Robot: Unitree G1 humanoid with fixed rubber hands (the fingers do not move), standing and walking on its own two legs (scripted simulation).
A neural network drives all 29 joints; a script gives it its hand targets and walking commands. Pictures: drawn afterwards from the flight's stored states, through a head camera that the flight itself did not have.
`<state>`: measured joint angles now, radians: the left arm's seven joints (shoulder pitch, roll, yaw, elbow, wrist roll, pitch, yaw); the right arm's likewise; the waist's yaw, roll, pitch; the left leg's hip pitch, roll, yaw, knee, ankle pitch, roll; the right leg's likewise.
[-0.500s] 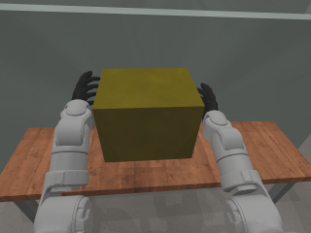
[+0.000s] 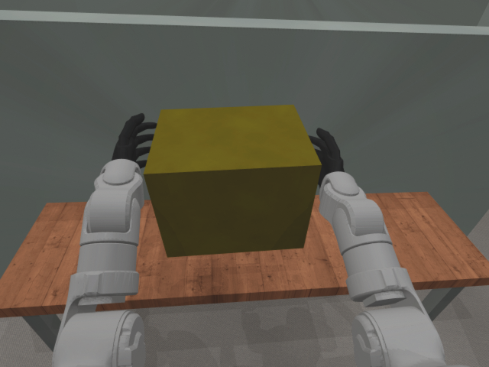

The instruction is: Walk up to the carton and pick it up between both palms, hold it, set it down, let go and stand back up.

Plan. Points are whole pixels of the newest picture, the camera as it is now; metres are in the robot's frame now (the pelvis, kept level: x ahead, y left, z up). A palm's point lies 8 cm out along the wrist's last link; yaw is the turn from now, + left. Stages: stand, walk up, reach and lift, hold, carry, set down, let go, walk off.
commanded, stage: hold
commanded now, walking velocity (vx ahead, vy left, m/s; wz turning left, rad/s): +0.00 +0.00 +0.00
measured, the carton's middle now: (232, 178) +0.38 +0.00 +0.17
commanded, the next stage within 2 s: set down in 1.50 s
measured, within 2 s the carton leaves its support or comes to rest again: neither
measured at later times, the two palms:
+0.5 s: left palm (130, 163) +0.38 +0.16 +0.20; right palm (327, 174) +0.37 -0.16 +0.18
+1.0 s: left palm (127, 161) +0.37 +0.16 +0.21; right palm (329, 176) +0.36 -0.16 +0.18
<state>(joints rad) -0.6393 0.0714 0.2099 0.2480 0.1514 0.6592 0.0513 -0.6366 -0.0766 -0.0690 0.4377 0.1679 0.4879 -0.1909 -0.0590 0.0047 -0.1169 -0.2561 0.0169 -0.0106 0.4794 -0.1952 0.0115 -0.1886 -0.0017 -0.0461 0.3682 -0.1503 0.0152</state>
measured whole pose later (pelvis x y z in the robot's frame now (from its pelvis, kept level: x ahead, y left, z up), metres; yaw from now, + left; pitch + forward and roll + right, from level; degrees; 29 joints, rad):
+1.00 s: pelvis +0.00 +0.00 +0.00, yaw +0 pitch -2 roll -2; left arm -0.65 0.07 0.21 0.25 0.17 0.67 0.05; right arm -0.64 -0.08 -0.07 0.46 0.17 0.45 -0.18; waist -0.06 0.00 -0.11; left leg -0.25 0.02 -0.01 0.48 -0.20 0.01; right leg -0.19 0.00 -0.05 0.37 -0.15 0.02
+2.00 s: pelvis +0.00 +0.00 +0.00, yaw +0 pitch -3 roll -2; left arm -0.68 0.04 0.29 0.38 0.25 0.43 -0.02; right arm -0.64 -0.02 -0.11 0.66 0.10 0.13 -0.18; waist -0.06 -0.01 -0.05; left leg -0.22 0.02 -0.01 0.46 -0.19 0.01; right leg -0.16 0.00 -0.05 0.36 -0.16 0.02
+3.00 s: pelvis +0.04 +0.00 +0.00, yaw +0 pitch -2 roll -2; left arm -0.68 0.03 0.24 0.63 0.20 0.21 0.00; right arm -0.53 0.00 -0.18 0.74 0.05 -0.04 -0.17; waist -0.06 -0.01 -0.01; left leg -0.18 0.01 -0.01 0.45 -0.24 0.01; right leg -0.10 0.00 -0.05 0.32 -0.18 0.02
